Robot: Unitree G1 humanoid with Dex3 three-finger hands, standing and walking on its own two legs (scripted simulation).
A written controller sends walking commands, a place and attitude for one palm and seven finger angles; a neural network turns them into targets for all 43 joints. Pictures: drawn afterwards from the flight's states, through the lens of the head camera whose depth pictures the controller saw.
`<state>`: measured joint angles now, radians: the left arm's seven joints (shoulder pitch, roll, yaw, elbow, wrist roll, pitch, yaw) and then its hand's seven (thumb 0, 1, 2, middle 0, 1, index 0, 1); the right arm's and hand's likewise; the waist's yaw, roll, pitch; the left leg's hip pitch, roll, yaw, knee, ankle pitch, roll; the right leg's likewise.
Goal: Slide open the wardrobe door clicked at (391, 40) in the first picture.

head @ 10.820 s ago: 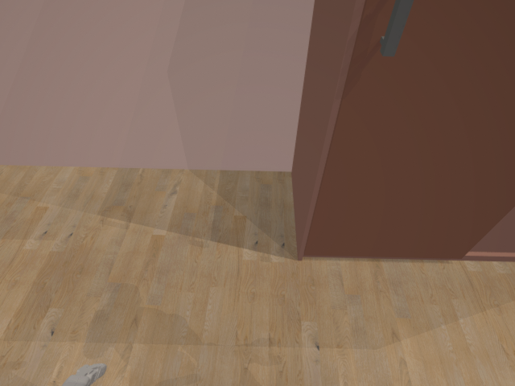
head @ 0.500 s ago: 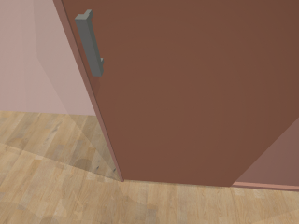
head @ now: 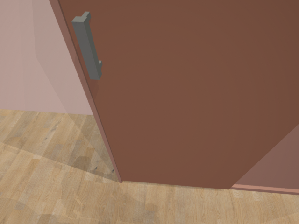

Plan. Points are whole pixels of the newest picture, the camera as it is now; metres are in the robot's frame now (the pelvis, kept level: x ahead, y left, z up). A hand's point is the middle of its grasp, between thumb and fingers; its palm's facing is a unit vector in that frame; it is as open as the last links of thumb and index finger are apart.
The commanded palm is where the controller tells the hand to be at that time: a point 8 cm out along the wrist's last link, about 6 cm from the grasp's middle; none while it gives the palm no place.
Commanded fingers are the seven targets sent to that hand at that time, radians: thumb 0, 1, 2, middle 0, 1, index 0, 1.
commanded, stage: look again from close up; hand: left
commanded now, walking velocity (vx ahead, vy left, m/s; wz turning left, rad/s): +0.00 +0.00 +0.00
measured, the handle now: (91, 47) +0.44 +0.17 +0.25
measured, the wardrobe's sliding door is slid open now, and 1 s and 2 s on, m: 0.00 0.00 0.00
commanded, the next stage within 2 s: raise the hand with hooked fingers in 0.64 s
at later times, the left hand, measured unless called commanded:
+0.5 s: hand out of the picture +0.01 +0.18 -0.17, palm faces +0.04 -0.98 -0.21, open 7.4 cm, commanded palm none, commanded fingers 0.00 0.90 0.90 -0.20 -0.30 -0.20 -0.30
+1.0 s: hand (75, 182) +0.20 +0.19 +0.05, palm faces +0.11 -0.99 -0.08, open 7.8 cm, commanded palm +0.10 +0.25 -0.01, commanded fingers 0.00 0.57 0.76 -0.22 -0.51 -0.22 -0.51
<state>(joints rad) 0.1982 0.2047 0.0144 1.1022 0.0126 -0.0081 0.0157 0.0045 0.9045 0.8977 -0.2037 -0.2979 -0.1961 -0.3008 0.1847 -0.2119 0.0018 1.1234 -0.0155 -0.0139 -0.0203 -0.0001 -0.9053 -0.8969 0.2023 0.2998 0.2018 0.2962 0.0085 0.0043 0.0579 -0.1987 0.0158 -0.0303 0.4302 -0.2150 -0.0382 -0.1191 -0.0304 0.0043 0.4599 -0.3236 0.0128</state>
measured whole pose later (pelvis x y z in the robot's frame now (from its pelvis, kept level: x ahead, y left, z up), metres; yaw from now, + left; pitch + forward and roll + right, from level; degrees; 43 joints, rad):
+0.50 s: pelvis +0.00 +0.00 +0.00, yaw +1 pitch -1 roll +1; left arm 0.23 0.18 0.01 1.12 0.01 -0.01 0.02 0.00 0.90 0.90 -0.20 -0.30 -0.20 -0.30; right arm 0.20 -0.18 0.00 1.15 -0.01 -0.01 -0.02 0.00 -0.91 -0.90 0.20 0.30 0.20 0.30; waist 0.01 -0.01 0.06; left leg -0.19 0.02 -0.04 0.42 -0.20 -0.04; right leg -0.10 -0.03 -0.01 0.44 -0.31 0.01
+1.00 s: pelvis -0.03 +0.01 -0.02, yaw +0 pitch +2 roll +1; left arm 0.33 0.19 0.14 0.08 -0.20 -0.36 -0.10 0.01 0.79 0.84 -0.21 -0.38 -0.20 -0.38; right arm 0.20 -0.21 -0.03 0.74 0.02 -0.26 -0.06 0.01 -0.91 -0.90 0.20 0.30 0.20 0.30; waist -0.02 0.03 -0.09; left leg -0.42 0.01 -0.02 0.67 -0.28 -0.03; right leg -0.35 -0.04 0.01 0.71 -0.40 0.02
